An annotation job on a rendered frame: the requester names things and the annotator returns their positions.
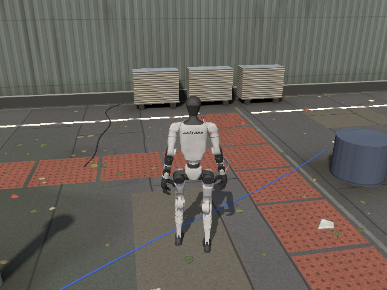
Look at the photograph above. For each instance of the right robot upper arm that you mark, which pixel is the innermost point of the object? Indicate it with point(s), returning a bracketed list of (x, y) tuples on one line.
[(214, 136)]

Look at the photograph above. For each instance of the robot torso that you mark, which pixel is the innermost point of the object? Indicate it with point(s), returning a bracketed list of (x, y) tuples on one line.
[(193, 140)]

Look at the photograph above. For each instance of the robot left forearm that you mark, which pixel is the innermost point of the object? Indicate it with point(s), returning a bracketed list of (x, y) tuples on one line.
[(167, 165)]

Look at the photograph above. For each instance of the robot left foot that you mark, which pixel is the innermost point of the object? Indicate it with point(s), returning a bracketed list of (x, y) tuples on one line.
[(178, 241)]

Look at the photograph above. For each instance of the robot right forearm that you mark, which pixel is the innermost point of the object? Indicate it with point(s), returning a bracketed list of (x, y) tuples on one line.
[(220, 163)]

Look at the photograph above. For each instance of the robot right hand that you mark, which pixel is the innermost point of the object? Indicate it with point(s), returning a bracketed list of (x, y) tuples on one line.
[(223, 181)]

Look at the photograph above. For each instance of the robot left hand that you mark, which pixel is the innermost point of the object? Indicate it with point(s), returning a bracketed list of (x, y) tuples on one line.
[(164, 186)]

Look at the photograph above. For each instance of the left robot upper arm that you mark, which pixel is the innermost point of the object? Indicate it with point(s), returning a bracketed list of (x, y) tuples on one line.
[(172, 137)]

